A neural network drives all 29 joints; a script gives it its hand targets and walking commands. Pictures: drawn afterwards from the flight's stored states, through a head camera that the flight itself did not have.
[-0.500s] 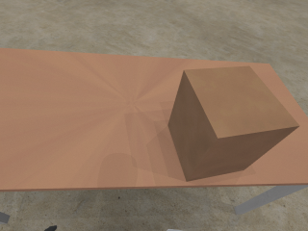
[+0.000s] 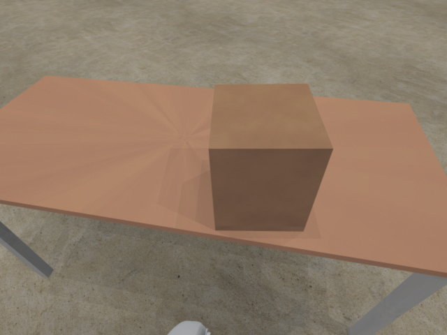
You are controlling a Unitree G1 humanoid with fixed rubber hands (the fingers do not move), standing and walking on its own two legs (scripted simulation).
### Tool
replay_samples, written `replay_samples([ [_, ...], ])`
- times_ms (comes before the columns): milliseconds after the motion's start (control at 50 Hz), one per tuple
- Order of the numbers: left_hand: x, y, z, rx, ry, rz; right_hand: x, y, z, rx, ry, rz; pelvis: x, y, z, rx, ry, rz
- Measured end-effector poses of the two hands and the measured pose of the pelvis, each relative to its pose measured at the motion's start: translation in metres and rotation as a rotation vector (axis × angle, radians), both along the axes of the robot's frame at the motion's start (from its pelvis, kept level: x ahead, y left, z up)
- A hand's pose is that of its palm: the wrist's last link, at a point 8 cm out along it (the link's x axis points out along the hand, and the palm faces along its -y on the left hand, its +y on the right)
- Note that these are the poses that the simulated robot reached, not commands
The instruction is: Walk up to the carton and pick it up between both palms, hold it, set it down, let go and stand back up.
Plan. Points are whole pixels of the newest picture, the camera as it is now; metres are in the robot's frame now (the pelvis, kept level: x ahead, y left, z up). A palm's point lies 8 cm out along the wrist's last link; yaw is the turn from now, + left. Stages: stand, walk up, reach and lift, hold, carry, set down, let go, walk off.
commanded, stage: walk up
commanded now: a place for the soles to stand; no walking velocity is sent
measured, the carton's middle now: (259, 159) +0.49 -0.05 +0.06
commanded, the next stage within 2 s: none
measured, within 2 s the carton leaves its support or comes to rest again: neither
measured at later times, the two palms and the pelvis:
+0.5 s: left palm out of the picture -0.13 +0.19 -0.13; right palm out of the picture -0.05 -0.31 -0.07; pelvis -0.06 -0.07 +0.03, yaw +7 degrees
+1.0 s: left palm out of the picture +0.06 +0.05 -0.09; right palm out of the picture +0.03 -0.43 -0.12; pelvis +0.04 -0.18 +0.02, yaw +4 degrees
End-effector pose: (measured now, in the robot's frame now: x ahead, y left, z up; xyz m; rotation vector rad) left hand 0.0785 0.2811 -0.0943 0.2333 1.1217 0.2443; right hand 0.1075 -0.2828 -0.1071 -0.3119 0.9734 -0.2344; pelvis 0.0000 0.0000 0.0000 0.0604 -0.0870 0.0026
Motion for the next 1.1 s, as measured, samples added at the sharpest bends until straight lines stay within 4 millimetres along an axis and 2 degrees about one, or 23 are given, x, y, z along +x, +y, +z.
replay_samples([
  [60,-0.025,-0.009,-0.003,-0.010,0.016,0.018,-0.025,-0.012,0.012,-0.014,0.039,0.016,-0.016,-0.017,0.006,0.000,0.018,0.013],
  [140,-0.039,-0.036,-0.020,-0.053,0.007,-0.019,-0.068,-0.034,0.016,-0.051,0.108,0.009,-0.037,-0.031,0.003,-0.030,0.047,0.030],
  [180,-0.046,-0.050,-0.030,-0.075,0.011,-0.044,-0.090,-0.038,0.016,-0.053,0.131,0.001,-0.047,-0.035,-0.001,-0.051,0.052,0.041],
  [240,-0.064,-0.065,-0.045,-0.106,0.031,-0.062,-0.128,-0.034,0.016,-0.041,0.168,-0.023,-0.061,-0.041,-0.003,-0.052,0.035,0.052],
  [300,-0.092,-0.081,-0.047,-0.147,0.071,-0.041,-0.163,-0.024,0.022,-0.009,0.206,-0.064,-0.063,-0.046,0.007,-0.069,0.028,0.087],
  [340,-0.111,-0.086,-0.045,-0.173,0.091,0.004,-0.180,-0.019,0.029,-0.001,0.256,-0.058,-0.064,-0.051,0.017,-0.095,0.027,0.128],
  [380,-0.133,-0.088,-0.045,-0.185,0.118,0.046,-0.184,-0.015,0.034,0.009,0.289,-0.028,-0.066,-0.056,0.023,-0.107,0.030,0.144],
  [460,-0.188,-0.092,-0.043,-0.167,0.261,0.081,-0.167,-0.018,0.035,0.038,0.264,0.005,-0.067,-0.068,0.027,-0.104,0.041,0.115],
  [520,-0.209,-0.095,-0.033,-0.133,0.343,0.093,-0.152,-0.029,0.032,0.053,0.240,0.004,-0.060,-0.077,0.028,-0.102,0.056,0.106],
  [560,-0.205,-0.097,-0.026,-0.105,0.355,0.087,-0.146,-0.039,0.026,0.062,0.242,0.000,-0.053,-0.084,0.027,-0.094,0.064,0.100],
  [600,-0.186,-0.102,-0.020,-0.075,0.335,0.066,-0.143,-0.050,0.018,0.076,0.253,-0.009,-0.045,-0.094,0.025,-0.079,0.067,0.093],
  [640,-0.153,-0.109,-0.016,-0.044,0.285,0.030,-0.143,-0.062,0.007,0.095,0.279,-0.018,-0.037,-0.104,0.021,-0.058,0.068,0.086],
  [720,-0.072,-0.135,-0.013,0.017,0.123,-0.022,-0.143,-0.093,-0.023,0.128,0.365,-0.012,-0.014,-0.130,0.006,-0.034,0.051,0.080],
  [780,-0.034,-0.162,-0.006,0.024,0.023,-0.009,-0.127,-0.110,-0.034,0.150,0.399,0.008,0.001,-0.146,0.004,-0.044,0.033,0.079],
  [860,-0.018,-0.193,0.006,-0.006,0.002,0.048,-0.096,-0.124,-0.023,0.166,0.392,0.017,0.019,-0.163,0.019,-0.003,0.020,0.078],
  [960,-0.018,-0.224,0.005,-0.049,0.049,0.062,-0.078,-0.141,-0.016,0.163,0.418,0.000,0.037,-0.177,0.026,-0.006,0.014,0.063],
  [1020,-0.017,-0.231,-0.003,-0.062,0.082,0.061,-0.073,-0.150,-0.018,0.147,0.440,-0.023,0.044,-0.181,0.023,-0.023,0.015,0.064],
  [1100,-0.007,-0.227,-0.009,-0.052,0.079,0.063,-0.061,-0.157,-0.021,0.103,0.454,-0.037,0.051,-0.181,0.018,-0.047,0.018,0.060],
])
